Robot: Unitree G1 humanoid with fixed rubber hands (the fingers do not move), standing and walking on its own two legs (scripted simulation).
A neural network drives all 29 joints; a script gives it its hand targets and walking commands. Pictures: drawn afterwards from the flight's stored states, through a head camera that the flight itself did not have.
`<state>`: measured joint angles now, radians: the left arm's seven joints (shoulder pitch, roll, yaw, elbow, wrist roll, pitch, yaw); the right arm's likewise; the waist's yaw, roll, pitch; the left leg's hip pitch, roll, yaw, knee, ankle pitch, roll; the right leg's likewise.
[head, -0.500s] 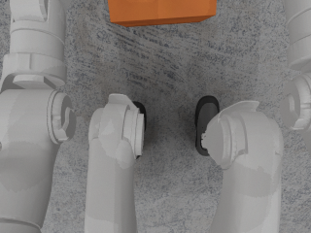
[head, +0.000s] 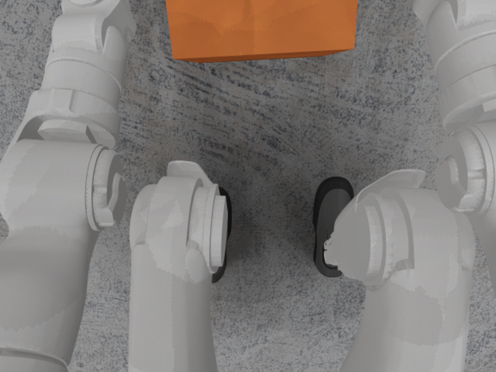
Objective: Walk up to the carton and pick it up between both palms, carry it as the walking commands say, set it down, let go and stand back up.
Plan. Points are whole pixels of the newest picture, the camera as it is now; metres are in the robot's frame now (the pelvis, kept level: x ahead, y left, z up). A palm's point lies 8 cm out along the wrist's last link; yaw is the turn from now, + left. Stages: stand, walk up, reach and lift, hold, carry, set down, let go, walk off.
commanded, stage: reach and lift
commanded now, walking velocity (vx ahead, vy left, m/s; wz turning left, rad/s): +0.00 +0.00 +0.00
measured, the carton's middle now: out of the picture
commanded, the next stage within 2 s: none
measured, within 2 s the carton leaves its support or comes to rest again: leaves its support in 1.62 s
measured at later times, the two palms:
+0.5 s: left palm out of the picture +0.52 +0.18 -0.19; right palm out of the picture +0.55 -0.14 -0.18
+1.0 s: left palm out of the picture +0.53 +0.18 -0.19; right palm out of the picture +0.55 -0.13 -0.19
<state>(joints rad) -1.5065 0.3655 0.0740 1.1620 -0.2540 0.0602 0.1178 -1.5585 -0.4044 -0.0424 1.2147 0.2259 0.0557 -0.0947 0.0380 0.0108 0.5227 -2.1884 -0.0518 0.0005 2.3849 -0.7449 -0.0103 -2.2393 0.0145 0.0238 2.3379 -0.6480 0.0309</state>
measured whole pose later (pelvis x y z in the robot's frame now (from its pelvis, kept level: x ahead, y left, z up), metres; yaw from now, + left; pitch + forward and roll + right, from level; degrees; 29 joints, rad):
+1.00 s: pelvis -0.01 +0.00 -0.01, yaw +1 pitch +30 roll +0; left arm -1.52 0.30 0.12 1.17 -0.19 0.10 0.08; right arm -1.61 -0.34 -0.09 1.27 0.14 0.10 -0.04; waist 0.04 0.00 0.52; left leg -2.20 -0.04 0.02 2.40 -0.72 0.00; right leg -2.25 0.01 0.03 2.36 -0.63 0.02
